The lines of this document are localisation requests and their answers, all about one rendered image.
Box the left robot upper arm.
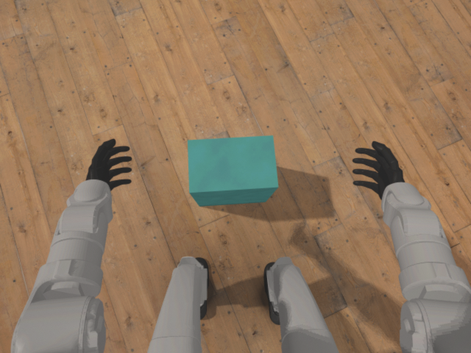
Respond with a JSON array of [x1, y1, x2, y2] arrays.
[[15, 296, 106, 353]]

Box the robot right hand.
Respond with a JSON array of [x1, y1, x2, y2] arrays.
[[353, 141, 405, 200]]

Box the robot left hand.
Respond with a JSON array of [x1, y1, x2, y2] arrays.
[[86, 139, 132, 191]]

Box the left robot foot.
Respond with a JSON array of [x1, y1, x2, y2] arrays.
[[196, 257, 209, 320]]

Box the robot left thigh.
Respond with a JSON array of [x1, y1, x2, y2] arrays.
[[147, 264, 208, 353]]

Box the robot left forearm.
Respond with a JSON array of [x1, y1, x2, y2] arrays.
[[11, 179, 113, 353]]

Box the right robot upper arm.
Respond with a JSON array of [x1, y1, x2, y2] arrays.
[[400, 298, 471, 353]]

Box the carton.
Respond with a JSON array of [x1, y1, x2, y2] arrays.
[[188, 135, 278, 207]]

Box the robot right forearm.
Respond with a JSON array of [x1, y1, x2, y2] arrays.
[[381, 182, 471, 303]]

